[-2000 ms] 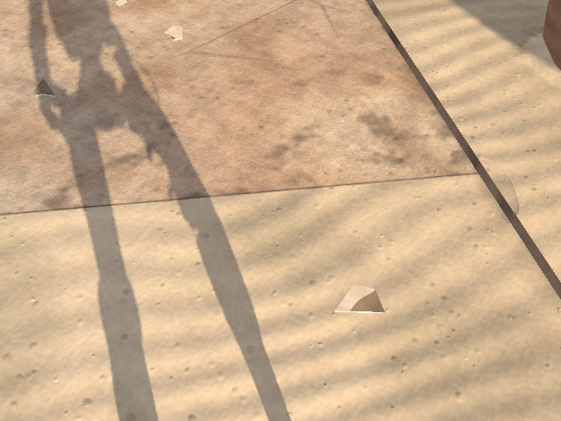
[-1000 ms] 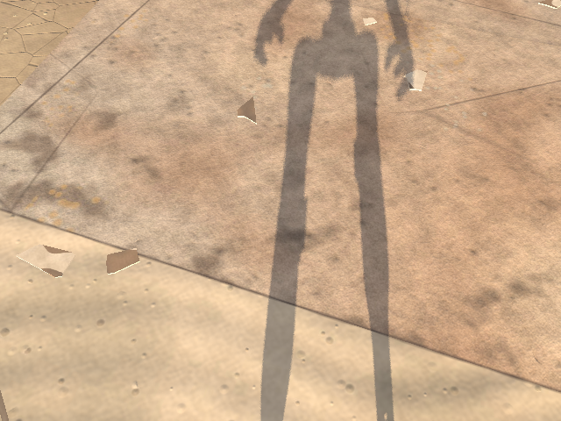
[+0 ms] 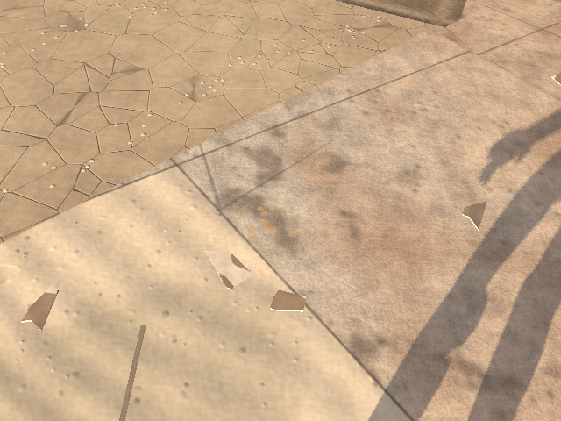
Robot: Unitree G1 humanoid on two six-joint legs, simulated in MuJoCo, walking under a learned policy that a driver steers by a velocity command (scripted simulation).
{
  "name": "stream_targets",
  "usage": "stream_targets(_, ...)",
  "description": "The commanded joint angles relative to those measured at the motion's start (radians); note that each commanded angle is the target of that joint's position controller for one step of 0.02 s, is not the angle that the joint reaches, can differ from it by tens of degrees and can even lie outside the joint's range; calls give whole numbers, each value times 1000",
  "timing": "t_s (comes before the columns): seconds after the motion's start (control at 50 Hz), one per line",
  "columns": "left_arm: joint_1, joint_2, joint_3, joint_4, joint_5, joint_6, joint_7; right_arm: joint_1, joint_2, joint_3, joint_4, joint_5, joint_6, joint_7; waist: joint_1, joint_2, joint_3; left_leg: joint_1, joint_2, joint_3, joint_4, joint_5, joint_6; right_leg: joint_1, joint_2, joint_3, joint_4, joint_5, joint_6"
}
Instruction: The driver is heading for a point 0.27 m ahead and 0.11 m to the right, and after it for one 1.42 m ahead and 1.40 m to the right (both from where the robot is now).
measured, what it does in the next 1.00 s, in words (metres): steps to the right, turning right: right foot, then right foot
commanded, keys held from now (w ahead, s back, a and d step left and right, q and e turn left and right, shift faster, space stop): e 0.40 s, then w+e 0.32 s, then e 0.18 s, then no key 0.10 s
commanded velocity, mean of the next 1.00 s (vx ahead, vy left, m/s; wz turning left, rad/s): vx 0.13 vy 0.00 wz -0.46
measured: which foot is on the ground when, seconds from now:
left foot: down 0.00-0.68, up 0.70-1.00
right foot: up 0.00-0.04, down 0.06-0.28, up 0.30-0.66, down 0.68-1.00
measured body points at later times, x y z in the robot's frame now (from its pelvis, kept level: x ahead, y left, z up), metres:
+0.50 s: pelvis +0.00 -0.01 +0.00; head +0.03 +0.00 +0.45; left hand +0.24 +0.22 -0.10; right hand +0.04 -0.31 -0.09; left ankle +0.00 +0.10 -0.74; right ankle -0.05 -0.13 -0.67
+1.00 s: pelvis +0.09 -0.11 +0.00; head +0.13 -0.15 +0.45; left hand +0.31 +0.11 -0.10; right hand +0.16 -0.43 -0.09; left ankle +0.30 -0.07 -0.70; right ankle -0.03 -0.14 -0.74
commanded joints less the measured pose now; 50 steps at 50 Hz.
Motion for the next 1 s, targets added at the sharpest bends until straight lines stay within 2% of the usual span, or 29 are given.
stream_targets(0.02,-47,89,11,-83,-8,-17,-8,-1,-164,-42,-28,6,-8,5,-20,181,-40,45,255,-174,-96,262,159,93,15,-34,-174,31,-20)
stream_targets(0.06,-34,123,12,-94,6,-25,-7,31,-175,-49,-12,18,-11,-4,-16,129,-43,61,215,-155,-42,223,97,151,-4,11,-298,294,-53)
stream_targets(0.08,-36,183,24,-108,11,-28,-2,64,-174,-52,-20,3,-17,-10,-56,32,-64,44,151,-105,28,145,53,178,-61,82,-250,539,-81)
stream_targets(0.1,-32,202,35,-96,-7,-27,-2,66,-162,-53,-30,-7,-20,-16,-71,-87,-79,29,69,-6,72,92,5,156,-85,139,-251,520,-139)
stream_targets(0.12,-29,182,35,-104,-14,-27,-4,25,-159,-54,-37,-8,-19,-23,-45,-128,-72,24,35,48,133,57,-27,127,-108,207,-294,456,-180)
stream_targets(0.2,-19,164,34,-129,-4,-30,9,-15,-98,-59,-68,11,3,-22,-26,-190,-77,-94,-2,36,214,-113,-29,173,-179,381,-346,387,-262)
stream_targets(0.26,-87,143,35,-171,-19,-20,14,52,-105,-72,-56,11,-7,-7,-60,-127,-94,26,47,5,44,-2,0,96,-108,320,-260,308,-189)
stream_targets(0.28,-73,117,30,-191,-21,-15,14,57,-168,-92,-54,5,-7,-7,-28,26,-91,89,149,-86,-20,108,38,0,-22,216,-147,198,-125)
stream_targets(0.3,-55,103,26,-198,-21,-14,13,60,-206,-103,-53,2,-5,-4,-17,232,-61,127,287,-262,-108,226,127,-134,82,81,-2,5,-65)
stream_targets(0.32,-53,128,37,-201,-9,-14,13,68,-186,-94,-68,-6,-12,-3,-38,295,-69,161,436,-395,-142,408,231,-217,78,50,216,-287,-33)
stream_targets(0.34,-46,153,54,-193,-11,-10,11,80,-165,-83,-77,-9,-22,-5,-39,198,-76,172,468,-401,-133,528,272,-256,63,98,411,-338,-21)
stream_targets(0.36,-21,146,59,-178,-20,-1,11,42,-163,-80,-83,-3,-28,-8,-9,124,-70,167,438,-316,-114,545,248,-268,46,117,484,-289,-13)
stream_targets(0.38,-6,129,56,-170,-24,9,11,0,-168,-83,-85,8,-32,-11,9,106,-51,156,398,-231,-116,510,210,-274,27,116,465,-219,-3)
stream_targets(0.44,-62,85,37,-193,-28,18,-2,47,-182,-89,-64,13,-21,-29,-39,155,-56,170,325,-102,-187,212,170,-262,8,33,348,-69,20)
stream_targets(0.48,-120,68,24,-224,-31,15,-20,85,-193,-93,-53,20,-21,-34,-77,176,-56,187,327,-87,-237,-33,163,-238,-2,6,228,-51,11)
stream_targets(0.52,-152,58,16,-247,-27,4,-32,103,-224,-103,-41,26,-29,-29,-91,177,-47,184,349,-71,-261,-112,156,-188,-5,-19,116,-81,-13)
stream_targets(0.6,-121,79,21,-237,-27,-14,-46,104,-255,-113,-13,44,-44,-1,-75,187,-18,128,365,-9,-256,-152,137,-33,18,-87,-75,-93,-74)
stream_targets(0.64,-27,75,26,-195,-24,-17,-49,70,-246,-110,-3,60,-43,9,-16,167,-20,57,344,57,-179,-157,103,134,56,-139,-230,3,-106)
stream_targets(0.66,59,96,40,-159,-24,-17,-43,72,-218,-100,3,59,-45,10,19,139,-41,-19,313,111,-80,-126,72,277,90,-150,-267,4,-126)
stream_targets(0.68,197,152,68,-124,-29,-19,-34,49,-162,-80,-7,43,-52,11,80,36,-93,-164,252,202,187,-53,11,485,37,-21,-298,-8,-176)
stream_targets(0.7,287,297,95,-131,-19,-33,-21,-18,-82,-53,-88,4,-67,12,88,-264,-91,-553,109,229,629,-345,-85,663,-245,509,-405,3,-329)
stream_targets(0.72,280,280,84,-159,-16,-62,-32,-66,-137,-60,-123,36,-98,15,120,-183,-120,-733,52,10,774,-371,-90,656,-336,773,-543,-212,-476)
stream_targets(0.74,221,211,61,-163,-14,-78,-33,-85,-191,-72,-125,66,-114,25,87,-143,-22,-779,97,-27,786,-286,-72,608,-325,684,-558,-117,-454)
stream_targets(0.76,166,158,42,-173,-13,-85,-30,-63,-215,-78,-108,51,-120,30,42,-109,27,-742,122,-22,745,-192,-65,540,-277,548,-523,92,-407)
stream_targets(0.78,108,141,34,-187,-13,-80,-23,-44,-217,-80,-83,18,-119,27,8,-58,34,-672,140,-18,686,-131,-73,469,-228,433,-497,296,-364)
stream_targets(0.82,41,149,32,-206,-2,-68,-2,-16,-203,-81,-59,-4,-107,26,-33,-53,11,-516,127,8,589,-39,-101,347,-161,292,-483,598,-317)
stream_targets(0.86,50,178,42,-193,-1,-59,19,-38,-146,-61,-49,1,-94,23,-31,-28,-12,-422,85,38,466,43,-120,285,-115,213,-459,740,-291)
stream_targets(0.92,92,187,49,-167,-22,-40,37,-119,-94,-35,-55,12,-86,29,3,-67,-34,-298,29,52,228,192,-115,234,-64,159,-412,720,-240)
stream_targets(1.0,147,173,43,-139,-21,-29,39,-160,-130,-45,-52,23,-87,54,32,-84,-65,-227,22,23,85,244,-80,305,-109,237,-349,650,-216)
Velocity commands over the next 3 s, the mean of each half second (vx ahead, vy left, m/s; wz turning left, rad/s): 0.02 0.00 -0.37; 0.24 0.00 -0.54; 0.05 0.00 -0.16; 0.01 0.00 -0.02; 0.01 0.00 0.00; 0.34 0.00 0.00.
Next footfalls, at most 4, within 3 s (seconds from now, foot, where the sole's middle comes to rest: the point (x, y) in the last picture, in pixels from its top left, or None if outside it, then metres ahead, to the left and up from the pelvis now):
0.06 right None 0.04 -0.15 -0.78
0.68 right None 0.00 -0.16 -0.78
1.08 left None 0.33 -0.13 -0.78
1.36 right None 0.13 -0.28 -0.78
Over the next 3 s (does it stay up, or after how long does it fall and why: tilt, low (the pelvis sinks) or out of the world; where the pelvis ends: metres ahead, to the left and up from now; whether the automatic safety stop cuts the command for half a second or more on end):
stays up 0.35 -0.24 0.01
